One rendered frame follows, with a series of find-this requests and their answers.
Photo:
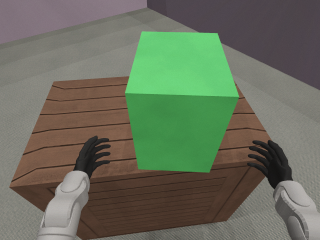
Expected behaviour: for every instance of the pedestal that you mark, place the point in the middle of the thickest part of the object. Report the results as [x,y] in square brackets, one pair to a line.
[123,199]

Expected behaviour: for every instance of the carton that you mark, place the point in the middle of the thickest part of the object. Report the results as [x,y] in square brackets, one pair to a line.
[180,98]

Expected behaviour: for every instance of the robot left hand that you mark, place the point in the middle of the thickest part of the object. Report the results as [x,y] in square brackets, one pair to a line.
[87,156]

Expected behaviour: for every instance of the left robot forearm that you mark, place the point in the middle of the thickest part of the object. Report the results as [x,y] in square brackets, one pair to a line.
[62,214]

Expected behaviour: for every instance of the right robot forearm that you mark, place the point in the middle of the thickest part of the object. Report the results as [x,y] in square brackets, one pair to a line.
[298,211]

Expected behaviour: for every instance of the robot right hand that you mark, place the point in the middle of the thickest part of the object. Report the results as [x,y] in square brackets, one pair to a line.
[276,164]

